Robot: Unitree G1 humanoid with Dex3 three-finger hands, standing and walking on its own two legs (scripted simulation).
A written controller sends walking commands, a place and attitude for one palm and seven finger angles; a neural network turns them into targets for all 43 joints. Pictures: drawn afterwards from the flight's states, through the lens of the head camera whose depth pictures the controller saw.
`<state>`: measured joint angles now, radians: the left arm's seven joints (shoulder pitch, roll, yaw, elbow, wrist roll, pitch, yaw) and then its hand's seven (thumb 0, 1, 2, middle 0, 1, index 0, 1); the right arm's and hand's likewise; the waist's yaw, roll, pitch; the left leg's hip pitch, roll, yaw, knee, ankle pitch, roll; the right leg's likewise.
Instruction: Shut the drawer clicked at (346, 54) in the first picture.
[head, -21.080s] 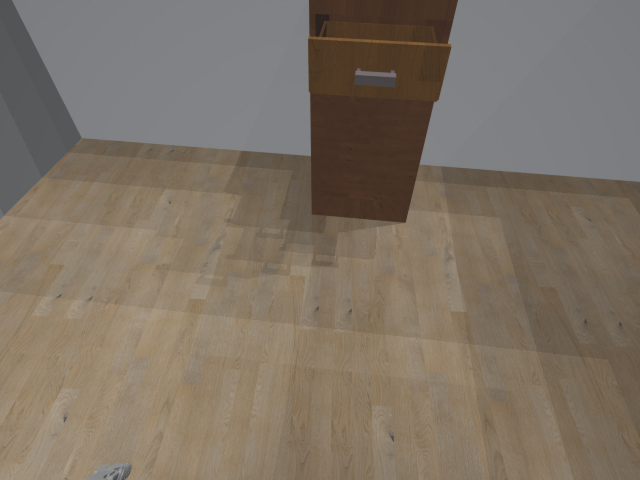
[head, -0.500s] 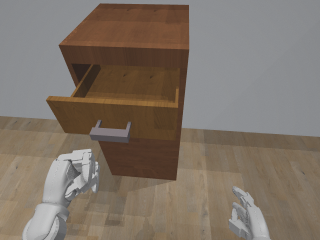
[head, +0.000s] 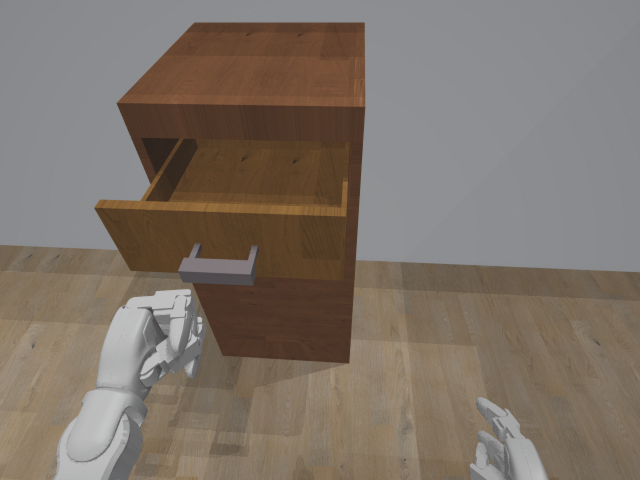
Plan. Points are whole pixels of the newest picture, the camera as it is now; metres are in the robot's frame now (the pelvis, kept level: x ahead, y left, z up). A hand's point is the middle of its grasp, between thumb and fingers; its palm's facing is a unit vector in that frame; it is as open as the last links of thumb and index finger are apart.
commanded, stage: raise the hand and make a fist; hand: left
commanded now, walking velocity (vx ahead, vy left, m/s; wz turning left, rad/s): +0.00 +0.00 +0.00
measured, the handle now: (222, 260) +0.43 +0.19 +0.02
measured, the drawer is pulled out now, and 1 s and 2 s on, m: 0.20 0.20 0.19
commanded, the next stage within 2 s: bring the fist close to the handle in 0.06 s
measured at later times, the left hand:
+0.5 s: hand (217, 332) +0.27 +0.14 +0.08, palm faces -0.02 -1.00 -0.04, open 3.3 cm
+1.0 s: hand (230, 324) +0.31 +0.14 +0.03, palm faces -0.02 -1.00 -0.02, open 3.3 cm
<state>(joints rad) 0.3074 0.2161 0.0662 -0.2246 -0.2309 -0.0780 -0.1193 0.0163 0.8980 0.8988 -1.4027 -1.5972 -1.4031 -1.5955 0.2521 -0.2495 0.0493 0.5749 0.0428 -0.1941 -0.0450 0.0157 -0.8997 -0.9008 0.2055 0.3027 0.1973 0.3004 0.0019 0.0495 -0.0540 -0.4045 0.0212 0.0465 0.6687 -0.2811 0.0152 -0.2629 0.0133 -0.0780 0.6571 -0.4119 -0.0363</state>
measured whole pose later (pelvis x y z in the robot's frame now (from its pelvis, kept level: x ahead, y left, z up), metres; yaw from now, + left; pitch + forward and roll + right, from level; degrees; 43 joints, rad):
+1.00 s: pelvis +0.01 +0.00 -0.02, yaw -1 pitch +9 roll +0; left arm 0.03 0.18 0.10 0.25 -0.20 -0.35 -0.13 0.02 0.90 0.90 -1.40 -1.60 -1.40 -1.60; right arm 0.23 -0.25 0.01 0.61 0.02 -0.11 -0.01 0.01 -0.90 -0.90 0.21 0.30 0.20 0.30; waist -0.03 0.02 -0.08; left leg -0.65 0.03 0.06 0.84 -0.35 0.01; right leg -0.52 0.01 -0.06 0.85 -0.50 -0.04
